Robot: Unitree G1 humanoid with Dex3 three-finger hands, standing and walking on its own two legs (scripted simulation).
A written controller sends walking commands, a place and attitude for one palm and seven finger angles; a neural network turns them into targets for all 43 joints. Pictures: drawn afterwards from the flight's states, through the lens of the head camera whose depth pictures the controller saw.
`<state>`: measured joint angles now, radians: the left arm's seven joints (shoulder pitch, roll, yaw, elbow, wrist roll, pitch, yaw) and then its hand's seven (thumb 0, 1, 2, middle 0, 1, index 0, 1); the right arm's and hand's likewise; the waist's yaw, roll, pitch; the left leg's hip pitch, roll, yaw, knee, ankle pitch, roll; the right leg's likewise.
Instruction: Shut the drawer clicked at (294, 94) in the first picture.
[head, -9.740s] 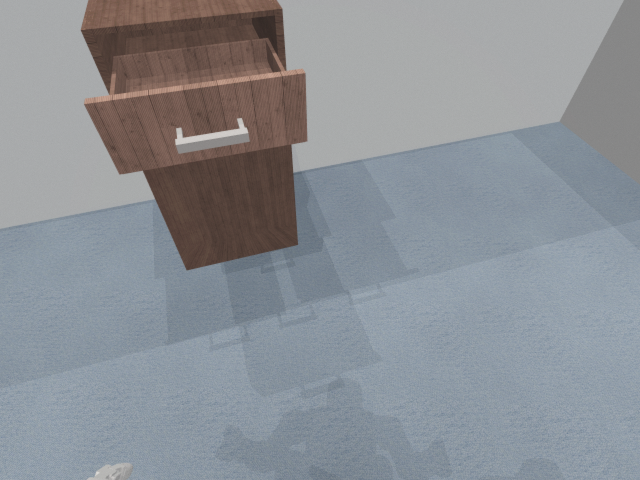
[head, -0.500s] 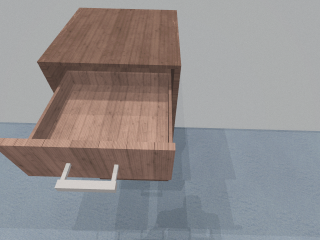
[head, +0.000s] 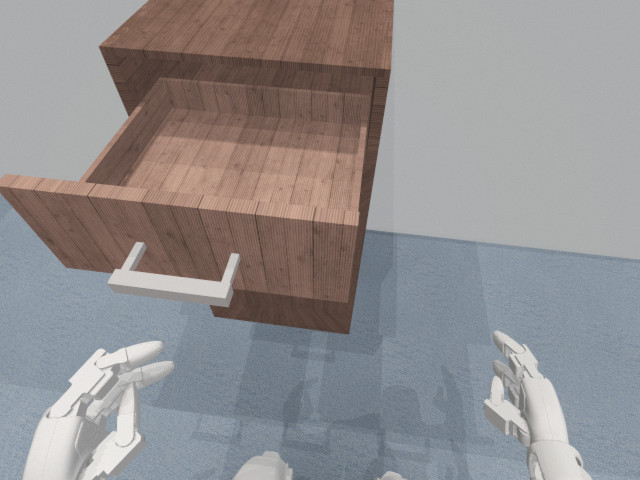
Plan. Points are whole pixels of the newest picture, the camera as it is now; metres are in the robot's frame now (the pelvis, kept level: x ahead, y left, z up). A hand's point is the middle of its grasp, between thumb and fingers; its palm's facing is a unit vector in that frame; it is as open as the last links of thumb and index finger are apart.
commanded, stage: raise the hand and make a fist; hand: left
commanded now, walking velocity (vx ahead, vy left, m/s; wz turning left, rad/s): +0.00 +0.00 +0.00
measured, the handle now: (178, 272) +0.32 +0.21 +0.09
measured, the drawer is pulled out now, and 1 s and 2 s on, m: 0.30 0.30 0.30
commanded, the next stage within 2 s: bring the fist close to the handle in 1.40 s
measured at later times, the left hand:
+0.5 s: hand (133, 414) +0.16 +0.19 +0.11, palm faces +0.00 -1.00 -0.08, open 3.3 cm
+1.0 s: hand (86, 385) +0.16 +0.20 +0.18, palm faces +0.03 -0.99 -0.12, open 3.2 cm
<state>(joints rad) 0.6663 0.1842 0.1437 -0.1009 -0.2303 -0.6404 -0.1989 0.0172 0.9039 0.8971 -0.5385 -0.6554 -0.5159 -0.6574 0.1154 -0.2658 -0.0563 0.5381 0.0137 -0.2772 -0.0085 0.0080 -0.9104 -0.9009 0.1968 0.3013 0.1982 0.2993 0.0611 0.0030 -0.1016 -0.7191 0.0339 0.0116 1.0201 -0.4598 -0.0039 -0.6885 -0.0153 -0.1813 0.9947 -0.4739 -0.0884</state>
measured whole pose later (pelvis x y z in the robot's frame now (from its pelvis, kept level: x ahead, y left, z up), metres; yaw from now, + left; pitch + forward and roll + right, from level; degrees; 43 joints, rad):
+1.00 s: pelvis +0.03 +0.04 +0.04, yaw -1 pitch +0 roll -1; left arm 0.80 0.22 0.12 -0.64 -0.24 -0.12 -0.20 0.02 0.90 0.90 -1.39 -1.58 -1.39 -1.59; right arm 0.21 -0.20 0.07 0.54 0.07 -0.36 -0.02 0.01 -0.90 -0.90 0.20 0.30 0.20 0.30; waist 0.08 0.06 -0.09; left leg -0.36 0.00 0.05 0.74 -0.40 0.04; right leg -0.33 -0.02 -0.14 0.70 -0.38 -0.02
